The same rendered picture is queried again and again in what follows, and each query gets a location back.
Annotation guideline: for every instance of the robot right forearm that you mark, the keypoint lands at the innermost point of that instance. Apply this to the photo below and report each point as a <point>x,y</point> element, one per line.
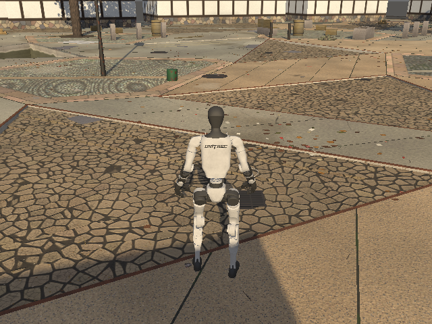
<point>249,175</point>

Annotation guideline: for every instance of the robot right hand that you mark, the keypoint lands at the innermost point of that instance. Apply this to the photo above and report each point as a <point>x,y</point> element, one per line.
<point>253,187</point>

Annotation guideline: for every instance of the right robot upper arm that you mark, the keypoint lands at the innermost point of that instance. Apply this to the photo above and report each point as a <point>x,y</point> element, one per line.
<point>241,153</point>

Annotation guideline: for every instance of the robot left thigh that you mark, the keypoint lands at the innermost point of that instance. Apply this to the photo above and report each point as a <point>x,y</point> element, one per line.
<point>199,200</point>

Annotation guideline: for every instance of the robot left hand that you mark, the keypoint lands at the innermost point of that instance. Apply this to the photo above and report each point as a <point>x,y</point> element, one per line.
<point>178,188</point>

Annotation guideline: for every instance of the left robot upper arm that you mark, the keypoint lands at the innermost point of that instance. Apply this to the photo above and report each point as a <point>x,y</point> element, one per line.
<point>191,152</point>

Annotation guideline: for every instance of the robot left forearm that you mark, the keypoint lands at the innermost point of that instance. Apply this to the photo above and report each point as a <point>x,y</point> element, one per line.
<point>182,176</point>

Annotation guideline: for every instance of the robot left foot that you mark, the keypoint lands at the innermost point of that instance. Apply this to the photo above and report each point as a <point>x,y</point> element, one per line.
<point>197,264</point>

